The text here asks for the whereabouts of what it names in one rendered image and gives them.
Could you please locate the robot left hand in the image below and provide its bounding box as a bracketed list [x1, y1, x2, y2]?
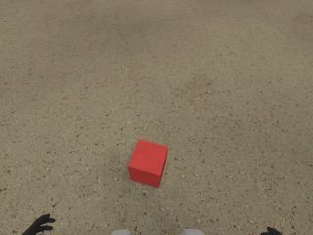
[23, 213, 56, 235]

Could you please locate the carton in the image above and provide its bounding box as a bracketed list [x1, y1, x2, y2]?
[128, 139, 168, 188]

